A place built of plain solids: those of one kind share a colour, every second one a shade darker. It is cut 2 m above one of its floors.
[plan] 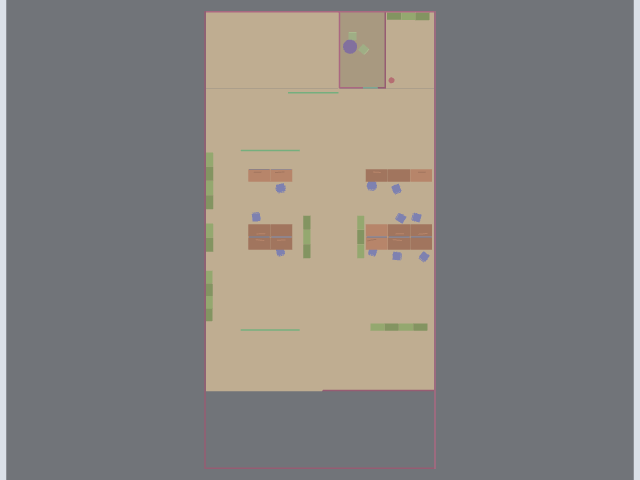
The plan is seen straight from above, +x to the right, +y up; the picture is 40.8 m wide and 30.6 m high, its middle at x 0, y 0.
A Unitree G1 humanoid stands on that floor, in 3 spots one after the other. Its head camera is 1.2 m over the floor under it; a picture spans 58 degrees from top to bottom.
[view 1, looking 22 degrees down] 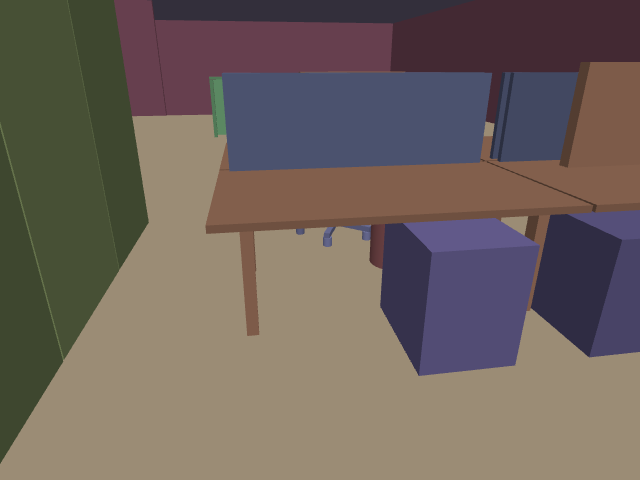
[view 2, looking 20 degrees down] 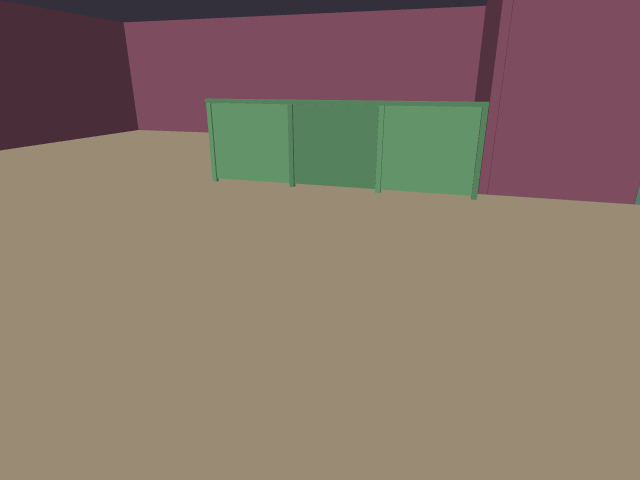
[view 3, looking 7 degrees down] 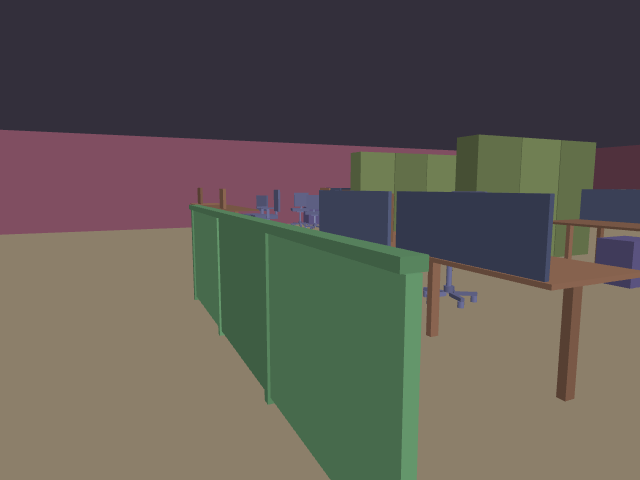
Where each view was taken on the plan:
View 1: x -1.93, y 2.36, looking -99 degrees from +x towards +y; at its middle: floor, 3.20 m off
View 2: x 0.88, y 4.50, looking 107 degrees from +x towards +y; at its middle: floor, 3.51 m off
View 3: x -5.99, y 6.43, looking -25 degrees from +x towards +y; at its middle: guard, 1.61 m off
